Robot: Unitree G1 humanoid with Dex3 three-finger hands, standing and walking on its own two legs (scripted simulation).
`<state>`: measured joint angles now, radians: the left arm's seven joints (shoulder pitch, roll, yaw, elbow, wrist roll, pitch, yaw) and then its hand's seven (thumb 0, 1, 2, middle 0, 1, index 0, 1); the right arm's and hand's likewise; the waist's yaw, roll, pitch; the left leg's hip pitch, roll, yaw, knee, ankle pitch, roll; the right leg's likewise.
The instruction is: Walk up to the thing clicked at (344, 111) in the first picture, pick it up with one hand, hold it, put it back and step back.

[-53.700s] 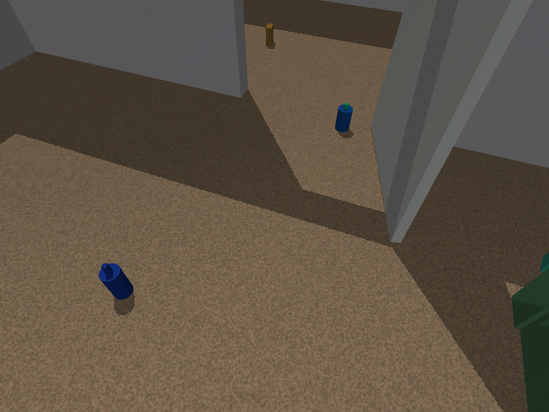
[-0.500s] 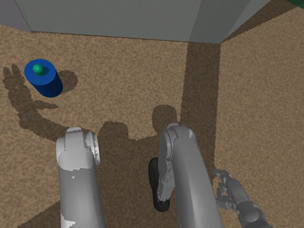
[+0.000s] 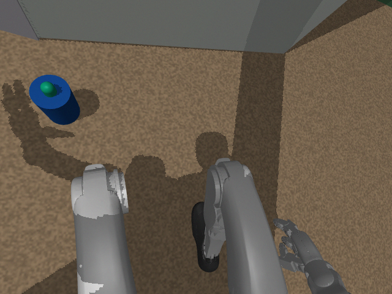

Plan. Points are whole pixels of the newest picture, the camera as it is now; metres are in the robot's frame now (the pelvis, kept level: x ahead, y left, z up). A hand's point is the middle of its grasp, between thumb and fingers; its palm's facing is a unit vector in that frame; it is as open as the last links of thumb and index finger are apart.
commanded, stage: go down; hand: left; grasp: from above
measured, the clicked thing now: (56, 99) +0.50 +0.30 -0.28
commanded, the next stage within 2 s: approach in 0.14 s
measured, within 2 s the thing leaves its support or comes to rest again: neither
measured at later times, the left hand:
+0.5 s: hand out of the picture +0.40 +0.46 -0.01, palm faces +0.36 -0.93 -0.01, open 17.5 cm
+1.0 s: hand (15, 116) +0.43 +0.35 -0.22, palm faces +0.31 -0.95 +0.03, open 17.3 cm
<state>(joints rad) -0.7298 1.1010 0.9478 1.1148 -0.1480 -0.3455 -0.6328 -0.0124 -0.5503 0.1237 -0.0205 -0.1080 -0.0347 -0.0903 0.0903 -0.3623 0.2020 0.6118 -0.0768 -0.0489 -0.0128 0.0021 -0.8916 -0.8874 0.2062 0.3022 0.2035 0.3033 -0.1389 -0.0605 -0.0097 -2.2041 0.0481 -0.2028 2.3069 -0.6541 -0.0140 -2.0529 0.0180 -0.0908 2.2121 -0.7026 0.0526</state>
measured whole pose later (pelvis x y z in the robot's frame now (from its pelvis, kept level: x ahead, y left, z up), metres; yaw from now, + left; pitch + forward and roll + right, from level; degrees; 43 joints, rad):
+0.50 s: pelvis +0.00 +0.00 -0.01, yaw +0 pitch +30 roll -11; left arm -0.73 1.08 0.89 1.23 -0.22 -0.43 -0.68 -0.01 -0.59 0.14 -0.05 -0.11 -0.03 -0.12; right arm 0.06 -0.39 0.22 0.61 -0.09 -0.08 -0.01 0.00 -0.89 -0.89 0.21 0.30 0.20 0.30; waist -0.14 -0.08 0.01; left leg -2.22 0.05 -0.21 2.34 -0.66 -0.02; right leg -2.08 0.03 -0.09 2.24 -0.70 0.06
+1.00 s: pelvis +0.00 +0.00 -0.07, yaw -5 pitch +19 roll -14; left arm -0.68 0.98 0.79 1.42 -0.18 -0.82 -0.46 -0.01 -0.54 0.18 -0.03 -0.14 -0.02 -0.14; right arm -0.11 -0.37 0.42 0.57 -0.27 0.00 0.04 0.00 -0.90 -0.89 0.21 0.30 0.20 0.30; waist -0.22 -0.23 0.22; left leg -2.26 0.05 -0.34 2.58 -0.70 -0.04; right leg -2.10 0.09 -0.16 2.41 -0.70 0.07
